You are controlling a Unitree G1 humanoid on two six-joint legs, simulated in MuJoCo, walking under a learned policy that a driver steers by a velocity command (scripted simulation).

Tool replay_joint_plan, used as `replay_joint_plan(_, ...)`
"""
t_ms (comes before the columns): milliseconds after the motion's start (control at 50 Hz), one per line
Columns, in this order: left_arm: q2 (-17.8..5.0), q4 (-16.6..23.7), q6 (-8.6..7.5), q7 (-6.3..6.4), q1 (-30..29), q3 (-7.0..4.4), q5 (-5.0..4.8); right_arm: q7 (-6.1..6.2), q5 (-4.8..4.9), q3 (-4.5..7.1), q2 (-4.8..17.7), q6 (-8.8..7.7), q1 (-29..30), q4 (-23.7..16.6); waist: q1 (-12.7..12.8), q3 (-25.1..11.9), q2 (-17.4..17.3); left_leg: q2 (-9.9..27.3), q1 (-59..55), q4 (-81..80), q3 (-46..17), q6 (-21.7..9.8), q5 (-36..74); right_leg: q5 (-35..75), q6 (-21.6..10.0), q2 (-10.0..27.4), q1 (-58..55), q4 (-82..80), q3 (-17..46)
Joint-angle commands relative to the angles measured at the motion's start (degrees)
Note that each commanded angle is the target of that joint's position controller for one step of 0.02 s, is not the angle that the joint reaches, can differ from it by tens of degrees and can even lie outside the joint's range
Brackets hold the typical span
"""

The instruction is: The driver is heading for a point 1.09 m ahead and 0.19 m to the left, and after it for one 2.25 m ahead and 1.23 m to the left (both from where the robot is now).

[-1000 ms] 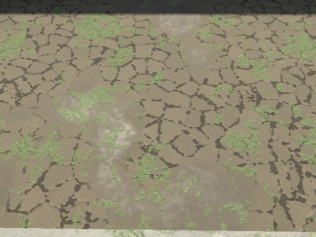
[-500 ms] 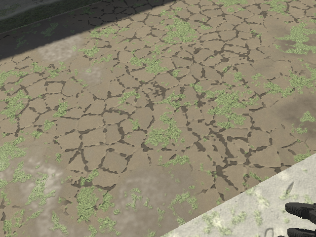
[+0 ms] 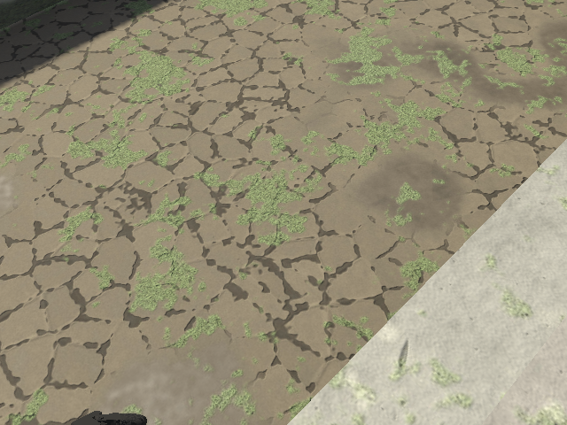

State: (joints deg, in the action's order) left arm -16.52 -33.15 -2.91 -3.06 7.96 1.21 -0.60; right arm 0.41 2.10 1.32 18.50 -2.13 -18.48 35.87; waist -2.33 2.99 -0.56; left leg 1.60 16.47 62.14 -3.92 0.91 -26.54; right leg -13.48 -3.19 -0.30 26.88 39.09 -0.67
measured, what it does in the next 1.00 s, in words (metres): walks ahead, turning left: left foot, then right foot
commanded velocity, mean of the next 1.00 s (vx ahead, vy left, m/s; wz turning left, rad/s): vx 0.45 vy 0.00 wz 0.43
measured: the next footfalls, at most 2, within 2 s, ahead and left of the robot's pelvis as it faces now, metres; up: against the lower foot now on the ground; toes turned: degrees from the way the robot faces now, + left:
left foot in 0.38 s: +0.19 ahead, +0.06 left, +0.00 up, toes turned +23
right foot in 0.78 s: +0.34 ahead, -0.15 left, +0.00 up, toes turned +36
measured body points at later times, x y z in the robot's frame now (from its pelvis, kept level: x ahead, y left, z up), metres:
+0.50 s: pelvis +0.14 -0.02 +0.00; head +0.17 +0.00 +0.45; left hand +0.29 +0.27 -0.09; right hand +0.30 -0.26 -0.09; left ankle +0.19 +0.06 -0.72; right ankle +0.12 -0.17 -0.58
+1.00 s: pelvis +0.21 -0.09 +0.02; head +0.22 -0.09 +0.47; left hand +0.31 +0.21 -0.02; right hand +0.55 -0.14 +0.01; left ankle +0.16 +0.04 -0.72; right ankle +0.30 -0.17 -0.72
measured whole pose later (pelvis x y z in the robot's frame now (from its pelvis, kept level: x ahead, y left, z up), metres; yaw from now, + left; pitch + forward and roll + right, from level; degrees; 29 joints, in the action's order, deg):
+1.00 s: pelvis +0.21 -0.09 +0.02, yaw +29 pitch -1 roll -1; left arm -16.0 -25.9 -0.1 -2.2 3.7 6.1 1.0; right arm -0.3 -4.9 -4.8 15.6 1.5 2.2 23.4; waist -0.5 2.3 -2.2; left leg 0.5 13.9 29.1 -7.2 2.0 -14.3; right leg -9.9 -0.2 -4.6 14.6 26.0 6.2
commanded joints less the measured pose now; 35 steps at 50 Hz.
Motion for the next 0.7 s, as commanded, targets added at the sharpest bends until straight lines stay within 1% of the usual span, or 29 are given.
replay_joint_plan(20, -9.3, -1.8, 0.15, -0.24, 14.2, -3.18, 0.7, 0.57, -0.23, 0.61, 3.6, -0.83, 2.9, -7.8, 4.5, -9.1, 5.1, -0.2, 26.0, 17.1, -1.6, -0.1, 0.4, 12.6, -11.5, 17.6, -26.1, -15.5, 24.8)
replay_joint_plan(40, -6.6, -1.5, 0.3, -0.14, 11.8, -2.23, 0.72, 0.04, -0.67, 0.91, 3.7, 0.12, 2.6, -7.7, 2.2, -7.3, 5.1, 0.8, 23.3, 16.6, -1.0, -0.4, 1.4, 18.5, -10.8, 15.3, -20.5, -14.5, 20.5)
replay_joint_plan(60, -5.1, -1.6, 0.4, 0.07, 9.9, -1.59, 0.73, -0.69, -0.7, 1.1, 3.6, 1.16, 0.7, -6.6, 0.5, -7.1, 6.4, 1.2, 20.5, 15.2, -0.9, -0.5, 2.7, 20.3, -9.8, 13.7, -16.9, -14.8, 18.2)
replay_joint_plan(80, -5.2, -2.4, 0.36, 0.52, 10.0, -1.7, 0.46, -1.37, -0.79, 1.15, 3.1, 1.61, -0.4, -5.1, 0.0, -7.7, 6.6, 1.0, 19.2, 13.7, -0.2, -0.9, 3.3, 17.4, -10.7, 12.9, -15.7, -16.4, 17.2)
replay_joint_plan(100, -6.5, -3.2, 0.37, 0.96, 10.5, -2.02, 0.36, -1.55, -0.9, 1.14, 3.0, 1.96, -0.4, -4.6, -0.4, -7.0, 6.4, 0.7, 18.9, 11.6, 0.4, -1.1, 4.9, 16.2, -11.2, 12.8, -14.6, -17.6, 16.9)
replay_joint_plan(140, -8.1, -3.8, 0.65, 2.03, 10.1, -2.5, 0.41, -1.14, -0.93, 0.66, 1.9, 1.74, 3.3, -4.8, 0.2, -3.9, 4.7, -0.3, 19.8, 5.0, 0.1, -1.7, 9.9, 18.9, -10.8, 13.5, -13.2, -17.8, 14.8)
replay_joint_plan(180, -7.2, -4.5, 0.86, 3.0, 10.0, -2.42, 0.99, -0.89, -1.5, 0.07, 0.1, 1.68, 6.9, -5.0, 1.5, -2.7, 5.7, -1.8, 16.9, -3.5, 0.9, -2.7, 15.7, 27.9, -8.1, 12.1, -11.3, -15.7, 8.5)
replay_joint_plan(220, -6.8, -5.2, 1.02, 4.02, 9.4, -2.44, 1.26, -0.99, -2.27, -0.01, -1.0, 2.07, 7.0, -4.9, 1.4, -4.2, 7.9, -3.3, 11.4, -8.7, 4.0, -3.1, 21.6, 35.9, -6.0, 10.1, -9.5, -13.1, 3.4)
replay_joint_plan(240, -7.8, -4.9, 1.37, 4.62, 8.1, -2.91, 1.51, -1.06, -2.78, 0.12, -1.1, 3.04, 7.1, -5.3, 1.3, -5.0, 9.4, -4.8, 8.2, -7.8, 7.0, -2.8, 21.1, 41.1, -5.5, 9.2, -8.3, -10.9, 1.1)
replay_joint_plan(260, -8.0, -4.5, 1.92, 4.96, 7.1, -3.2, 1.27, -1.0, -2.8, 0.31, -0.7, 3.96, 7.0, -5.9, 1.2, -5.0, 10.5, -5.0, 8.3, -8.4, 7.8, -2.6, 18.8, 42.2, -5.2, 9.1, -8.6, -8.9, 0.4)
replay_joint_plan(280, -8.1, -4.3, 2.87, 5.31, 7.0, -3.41, 1.06, -1.08, -3.31, 0.36, -0.3, 4.82, 7.9, -7.0, 1.6, -4.1, 9.8, -4.3, 9.7, -9.8, 7.8, -2.6, 15.8, 41.6, -4.8, 10.2, -9.5, -7.2, 1.1)
replay_joint_plan(300, -8.2, -4.1, 3.74, 5.59, 7.3, -3.66, 0.98, -1.3, -3.1, 0.31, -0.6, 5.42, 8.2, -7.7, 2.1, -4.2, 8.8, -3.9, 10.8, -11.3, 7.9, -3.1, 12.9, 40.8, -5.1, 11.5, -11.3, -5.6, 2.1)
replay_joint_plan(320, -8.0, -2.7, 4.13, 5.8, 5.7, -3.62, 1.33, -1.73, -3.47, 0.62, 0.7, 5.53, 8.5, -8.1, 2.0, -2.7, 7.5, -4.6, 9.2, -15.7, 8.4, -4.2, 12.8, 42.5, -4.8, 11.4, -9.2, -3.9, 1.9)
replay_joint_plan(340, -9.5, -2.6, 4.25, 6.02, 4.6, -4.22, 1.44, -1.72, -3.42, 0.9, 0.6, 5.68, 4.9, -7.7, 0.2, -5.7, 9.2, -5.5, 6.1, -18.7, 8.8, -5.5, 12.9, 47.1, -4.4, 11.1, -11.2, 0.6, 1.4)
replay_joint_plan(360, -10.4, -1.9, 4.46, 6.28, 1.7, -4.52, 1.39, -1.57, -3.51, 1.19, 1.0, 5.69, -1.4, -6.7, -3.6, -9.9, 8.6, -5.2, -1.1, -24.7, 6.8, -8.4, 17.5, 50.6, -2.8, 9.9, -10.8, 9.3, -0.2)
replay_joint_plan(380, -11.2, -0.5, 4.24, 6.54, 0.5, -5.07, 1.5, -0.91, -3.44, 2.86, 6.1, 5.42, -7.2, -7.0, -6.7, -13.7, -0.4, 1.0, -11.5, -30.5, -6.8, -14.4, 40.2, 32.0, 1.7, 4.3, -2.4, 30.1, -2.3)
replay_joint_plan(400, -7.7, 0.7, 4.7, 5.55, 7.9, -4.01, 3.34, -0.69, -5.02, 3.74, 14.5, 5.44, -2.4, -9.3, 1.7, -17.7, -24.0, 16.4, -17.5, -35.8, -39.6, -29.4, 59.4, -24.1, 6.4, -9.5, 12.4, 49.4, 2.0)
replay_joint_plan(420, -10.3, 1.3, 3.75, 4.69, 6.4, -4.27, 0.72, -1.2, -5.57, 2.6, 10.7, 5.05, -3.4, -9.1, -0.5, -22.1, -20.0, 18.8, -18.0, -41.5, -46.5, -32.1, 40.1, -23.8, 5.8, -6.5, 17.3, 53.0, 14.7)
replay_joint_plan(440, -10.9, 2.2, 4.05, 4.55, -0.7, -4.64, -1.38, -1.3, -4.38, 1.81, 6.9, 4.47, -0.9, -9.6, 0.0, -13.2, -11.1, 16.7, -14.4, -42.1, -41.8, -28.3, 28.8, -19.8, 6.2, -5.4, 22.4, 56.7, 13.6)
replay_joint_plan(460, -9.8, 2.5, 4.97, 5.12, -3.4, -4.69, -0.02, -1.02, -2.03, 1.66, 6.2, 4.47, 0.6, -9.5, 1.5, -5.6, -2.2, 12.8, -7.4, -42.6, -36.3, -23.8, 25.3, -16.3, 6.2, -4.9, 24.0, 56.5, 11.1)
replay_joint_plan(480, -8.5, 2.5, 6.14, 6.0, -2.6, -4.5, 1.71, -0.35, -0.43, 1.92, 7.2, 4.52, 2.3, -9.8, 3.1, -4.2, 0.1, 9.8, -4.5, -42.4, -32.3, -21.2, 23.1, -12.5, 6.6, -3.8, 23.2, 55.9, 10.3)
replay_joint_plan(500, -7.2, 3.1, 6.61, 5.99, -2.1, -4.35, 2.39, 0.34, 0.02, 2.31, 7.9, 4.76, 3.7, -10.3, 4.1, -4.1, 0.9, 6.9, -1.5, -43.0, -29.8, -19.6, 21.4, -9.5, 6.9, -3.5, 20.5, 54.6, 9.8)
replay_joint_plan(520, -6.2, 4.1, 6.51, 5.87, -3.1, -3.96, 2.65, 0.37, -0.43, 1.86, 7.3, 4.99, 5.0, -10.8, 4.6, -3.7, 1.6, 4.3, 0.7, -43.2, -28.5, -18.3, 20.0, -7.7, 7.6, -3.5, 18.0, 51.3, 9.2)
replay_joint_plan(560, -4.2, 5.3, 6.17, 5.78, -2.4, -3.43, 2.18, 0.87, -0.52, 1.78, 6.2, 5.42, 4.9, -10.7, 5.1, -7.1, -0.6, 1.4, -2.2, -44.0, -26.6, -17.0, 10.9, -4.1, 8.3, -2.6, 15.7, 43.0, 8.2)
replay_joint_plan(580, -3.4, 6.1, 5.9, 5.66, -3.6, -2.96, 1.92, 1.12, -0.99, 1.72, 5.3, 6.32, 4.9, -10.9, 4.2, -7.3, -1.3, 0.1, -2.8, -44.0, -25.5, -16.3, 7.9, -2.7, 8.7, -2.2, 14.7, 36.4, 7.8)
replay_joint_plan(600, -2.2, 7.8, 5.52, 5.67, -6.3, -2.35, 1.58, 1.38, -1.21, 1.76, 5.0, 7.01, 4.8, -11.2, 2.8, -6.9, -1.9, -0.8, -3.1, -44.1, -25.1, -15.2, 6.3, -2.3, 9.1, -2.2, 13.4, 28.5, 7.1)
replay_joint_plan(640, 0.7, 11.3, 4.42, 5.21, -12.2, -0.68, 1.36, 2.05, -2.36, 1.89, 5.1, 8.8, 5.0, -11.9, 0.4, -6.8, -5.1, -3.0, -2.6, -43.9, -23.9, -13.1, 6.0, -2.4, 10.0, -3.2, 7.4, 11.7, 6.2)
replay_joint_plan(660, 0.7, 12.1, 3.95, 5.13, -12.8, -0.41, 1.41, 2.43, -3.14, 2.09, 6.1, 9.75, 5.7, -12.0, -0.5, -7.1, -7.8, -3.7, -2.6, -43.8, -24.2, -12.0, 6.1, -3.3, 9.9, -3.8, 2.8, 3.0, 7.0)
replay_joint_plan(700, 0.0, 13.1, 2.54, 4.31, -13.3, -0.33, 0.69, 2.55, -3.29, 2.29, 6.9, 10.69, 7.9, -12.9, -1.5, -8.4, -11.8, -2.2, -2.5, -43.5, -28.2, -11.5, 0.7, 0.2, 10.3, -4.6, -3.7, -5.1, 7.6)
Velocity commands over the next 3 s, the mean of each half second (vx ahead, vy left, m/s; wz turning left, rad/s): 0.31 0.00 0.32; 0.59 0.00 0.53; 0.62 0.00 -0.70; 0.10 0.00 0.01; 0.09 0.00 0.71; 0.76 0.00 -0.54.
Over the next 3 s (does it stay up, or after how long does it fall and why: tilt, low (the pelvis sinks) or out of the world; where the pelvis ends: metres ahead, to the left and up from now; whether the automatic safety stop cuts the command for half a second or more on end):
stays up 0.24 -0.08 0.00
